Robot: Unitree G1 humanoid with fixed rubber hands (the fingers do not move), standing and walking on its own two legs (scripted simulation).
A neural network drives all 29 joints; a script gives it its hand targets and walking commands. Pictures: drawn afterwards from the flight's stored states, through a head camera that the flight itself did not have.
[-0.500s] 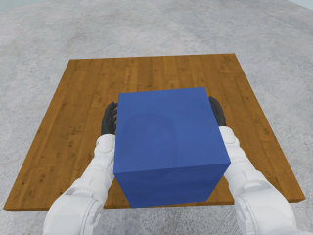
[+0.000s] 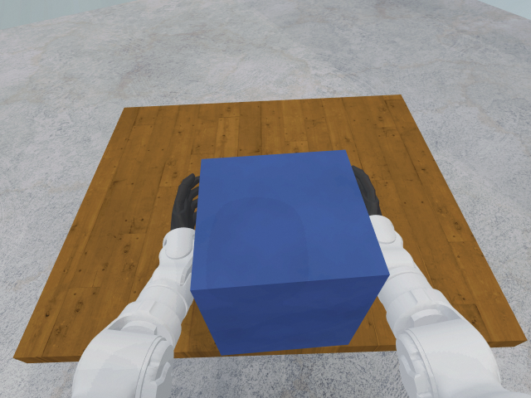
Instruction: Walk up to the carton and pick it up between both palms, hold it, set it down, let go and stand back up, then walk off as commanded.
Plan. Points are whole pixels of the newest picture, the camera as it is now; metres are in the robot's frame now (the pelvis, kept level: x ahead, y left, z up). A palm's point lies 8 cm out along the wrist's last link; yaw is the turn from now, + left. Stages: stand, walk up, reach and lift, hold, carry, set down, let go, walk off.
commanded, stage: reach and lift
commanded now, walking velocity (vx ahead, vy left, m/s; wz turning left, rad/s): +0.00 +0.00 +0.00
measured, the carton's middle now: (279, 258) +0.33 -0.01 +0.03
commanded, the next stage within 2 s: none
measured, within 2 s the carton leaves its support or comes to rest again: leaves its support in 0.10 s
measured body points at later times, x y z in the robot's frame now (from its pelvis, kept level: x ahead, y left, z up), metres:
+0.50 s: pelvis -0.01 +0.00 +0.00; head -0.01 -0.04 +0.45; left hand +0.39 +0.14 +0.09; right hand +0.41 -0.16 +0.08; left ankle -0.02 +0.13 -0.72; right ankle +0.02 -0.13 -0.73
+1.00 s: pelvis -0.02 +0.00 +0.00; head -0.03 -0.03 +0.45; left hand +0.39 +0.14 +0.13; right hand +0.40 -0.16 +0.11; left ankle -0.02 +0.13 -0.72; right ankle +0.02 -0.13 -0.73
